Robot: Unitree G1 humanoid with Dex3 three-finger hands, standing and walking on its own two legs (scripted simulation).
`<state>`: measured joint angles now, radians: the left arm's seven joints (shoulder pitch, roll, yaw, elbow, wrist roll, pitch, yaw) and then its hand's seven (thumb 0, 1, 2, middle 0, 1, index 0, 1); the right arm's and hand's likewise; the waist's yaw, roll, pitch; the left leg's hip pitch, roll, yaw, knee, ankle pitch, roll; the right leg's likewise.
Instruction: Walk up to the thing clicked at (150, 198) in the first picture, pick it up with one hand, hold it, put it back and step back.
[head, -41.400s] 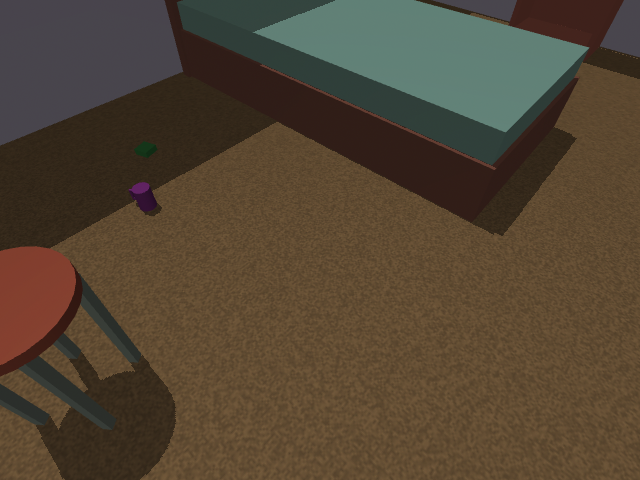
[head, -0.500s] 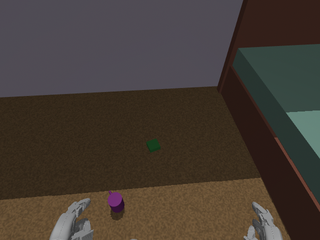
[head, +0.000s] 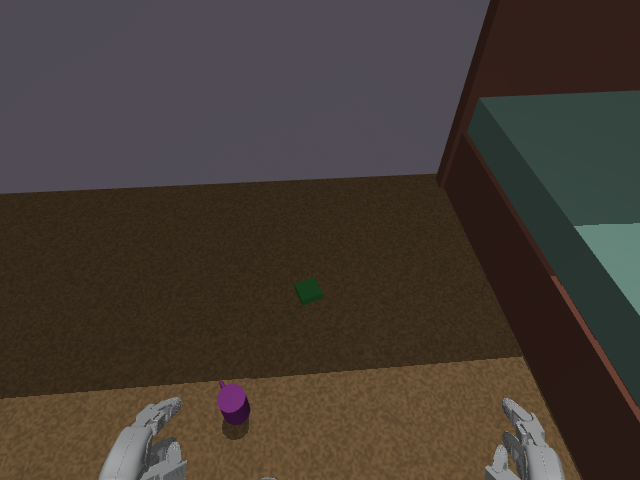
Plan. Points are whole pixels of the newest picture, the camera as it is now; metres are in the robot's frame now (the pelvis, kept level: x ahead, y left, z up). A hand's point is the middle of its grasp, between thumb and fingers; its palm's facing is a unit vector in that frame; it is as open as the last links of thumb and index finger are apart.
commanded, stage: home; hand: left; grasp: from above
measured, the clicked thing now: (231, 399) +0.45 +0.27 -0.66
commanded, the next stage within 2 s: stand in 0.74 s
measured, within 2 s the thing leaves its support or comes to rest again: neither
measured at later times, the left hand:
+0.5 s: hand (184, 464) +0.17 +0.18 -0.05, palm faces +0.03 -0.98 -0.19, open 7.4 cm
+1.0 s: hand out of the picture +0.15 +0.21 -0.09, palm faces +0.01 -0.95 -0.30, open 7.4 cm
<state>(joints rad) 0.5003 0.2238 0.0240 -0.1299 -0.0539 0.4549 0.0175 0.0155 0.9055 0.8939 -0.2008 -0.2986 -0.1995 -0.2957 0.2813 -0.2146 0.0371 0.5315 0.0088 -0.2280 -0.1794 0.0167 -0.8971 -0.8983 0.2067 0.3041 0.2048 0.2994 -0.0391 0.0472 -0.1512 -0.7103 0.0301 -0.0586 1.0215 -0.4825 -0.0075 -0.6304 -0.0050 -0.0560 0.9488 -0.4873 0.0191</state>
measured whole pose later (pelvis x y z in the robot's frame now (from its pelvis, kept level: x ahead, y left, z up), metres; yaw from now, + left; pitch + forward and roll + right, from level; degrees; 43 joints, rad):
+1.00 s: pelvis +0.00 +0.00 +0.02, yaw +0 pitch +3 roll -1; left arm 0.23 0.28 0.01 0.46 0.05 0.13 0.03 0.01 0.90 0.89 -0.20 -0.30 -0.20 -0.30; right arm 0.17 -0.27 -0.01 0.78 -0.07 -0.07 -0.03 0.01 -0.90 -0.90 0.21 0.30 0.21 0.30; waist 0.02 -0.02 0.01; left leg -0.50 -0.01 -0.02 0.87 -0.42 0.01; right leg -0.45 -0.05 -0.02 0.85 -0.45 0.03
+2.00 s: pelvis -0.01 +0.01 +0.07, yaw +1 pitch -4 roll +0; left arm 0.17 0.30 0.03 1.15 0.03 0.01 0.02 0.01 0.91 0.89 -0.20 -0.30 -0.20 -0.30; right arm 0.15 -0.30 -0.03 1.14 -0.02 0.00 -0.01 0.01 -0.90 -0.90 0.20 0.30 0.20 0.30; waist 0.00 0.01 0.07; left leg -0.14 -0.02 -0.03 0.38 -0.17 0.01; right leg -0.08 -0.05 -0.04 0.36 -0.20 0.04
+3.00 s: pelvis +0.00 -0.01 +0.07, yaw +1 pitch -3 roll +0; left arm 0.12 0.32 0.02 1.14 0.02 0.00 0.00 0.01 0.91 0.89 -0.20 -0.30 -0.20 -0.30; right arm 0.11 -0.33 -0.01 1.16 -0.02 -0.01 0.00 0.01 -0.90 -0.90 0.21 0.30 0.20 0.30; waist 0.00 0.01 0.06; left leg -0.12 0.01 -0.03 0.33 -0.16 -0.02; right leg -0.07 -0.02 -0.04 0.32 -0.20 0.01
